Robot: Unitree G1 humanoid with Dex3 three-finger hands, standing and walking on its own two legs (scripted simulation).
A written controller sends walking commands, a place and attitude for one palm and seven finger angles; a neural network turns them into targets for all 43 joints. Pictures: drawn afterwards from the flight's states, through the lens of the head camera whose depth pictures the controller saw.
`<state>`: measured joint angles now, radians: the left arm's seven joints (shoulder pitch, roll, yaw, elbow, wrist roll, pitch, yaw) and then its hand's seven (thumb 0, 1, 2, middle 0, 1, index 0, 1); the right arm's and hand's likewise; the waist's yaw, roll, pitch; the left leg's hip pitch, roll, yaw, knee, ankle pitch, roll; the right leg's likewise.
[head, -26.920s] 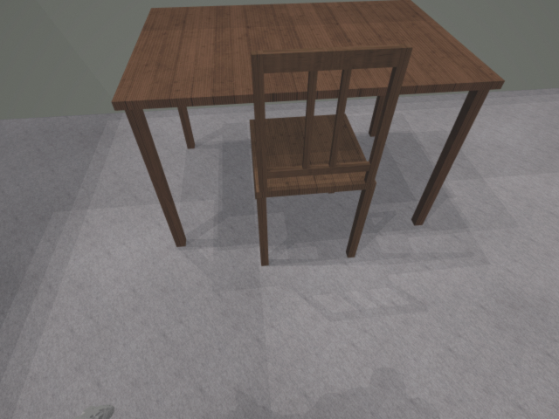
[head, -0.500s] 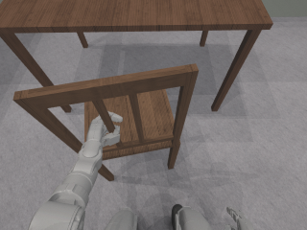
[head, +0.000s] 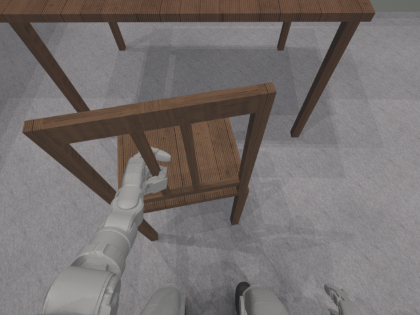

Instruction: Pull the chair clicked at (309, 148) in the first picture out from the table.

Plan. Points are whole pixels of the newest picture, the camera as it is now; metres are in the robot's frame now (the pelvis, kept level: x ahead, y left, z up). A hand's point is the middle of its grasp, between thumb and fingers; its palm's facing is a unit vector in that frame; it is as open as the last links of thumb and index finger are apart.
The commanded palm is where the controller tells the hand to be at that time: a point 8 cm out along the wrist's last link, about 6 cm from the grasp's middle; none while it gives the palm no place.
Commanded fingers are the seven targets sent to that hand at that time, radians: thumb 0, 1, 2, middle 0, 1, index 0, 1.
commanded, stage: step backward, pulling the chair out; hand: left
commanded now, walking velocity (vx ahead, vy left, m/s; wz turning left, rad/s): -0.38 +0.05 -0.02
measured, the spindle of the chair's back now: (154, 168) +0.41 +0.12 -0.07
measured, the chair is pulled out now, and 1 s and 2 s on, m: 0.40 0.53 0.55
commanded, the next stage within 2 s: stop walking, hand still on the chair in 0.70 s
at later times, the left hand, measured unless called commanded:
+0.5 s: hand (153, 219) +0.29 +0.11 -0.06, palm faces -0.06 -0.98 -0.19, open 5.3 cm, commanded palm +0.28 +0.17 -0.06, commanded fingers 0.00 0.90 0.90 -0.50 -1.45 -0.50 -1.45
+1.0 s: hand (146, 243) +0.24 +0.12 -0.05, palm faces -0.09 -0.98 -0.17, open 5.2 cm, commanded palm +0.23 +0.17 -0.03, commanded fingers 0.00 0.90 0.90 -0.50 -1.45 -0.50 -1.45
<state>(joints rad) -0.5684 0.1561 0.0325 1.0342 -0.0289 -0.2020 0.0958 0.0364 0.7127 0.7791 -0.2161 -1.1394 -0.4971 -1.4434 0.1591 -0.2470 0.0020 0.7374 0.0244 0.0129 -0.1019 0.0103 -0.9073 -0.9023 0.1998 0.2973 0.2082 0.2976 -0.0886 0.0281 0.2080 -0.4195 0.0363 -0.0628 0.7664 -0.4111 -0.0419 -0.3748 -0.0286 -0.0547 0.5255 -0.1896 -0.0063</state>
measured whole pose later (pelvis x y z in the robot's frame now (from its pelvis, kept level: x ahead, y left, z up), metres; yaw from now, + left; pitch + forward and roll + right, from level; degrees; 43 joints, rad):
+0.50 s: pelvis -0.08 +0.01 -0.01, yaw +0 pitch +1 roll +1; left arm -0.52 0.14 0.02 1.01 -0.03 -0.18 0.10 0.05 0.71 0.78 -0.22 -1.17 -0.48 -1.44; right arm 0.19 -0.25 0.01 0.75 0.03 0.03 -0.10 0.01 -0.91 -0.90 0.20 0.30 0.21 0.30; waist -0.07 0.02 0.16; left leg -0.37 0.02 -0.03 0.80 -0.48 -0.03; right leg -0.47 -0.07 -0.06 0.56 -0.11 0.01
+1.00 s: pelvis -0.12 +0.03 +0.00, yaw -2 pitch -1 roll -1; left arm -0.48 0.16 -0.01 0.89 -0.04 -0.10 0.09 0.04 0.73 0.77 -0.19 -1.17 -0.49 -1.44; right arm 0.21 -0.23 0.01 0.68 0.03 0.02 -0.11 0.01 -0.91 -0.90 0.20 0.30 0.21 0.30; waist -0.07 0.01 0.20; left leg -0.29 0.06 0.01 0.58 -0.28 -0.03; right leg -0.33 -0.04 -0.03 0.53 -0.18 0.03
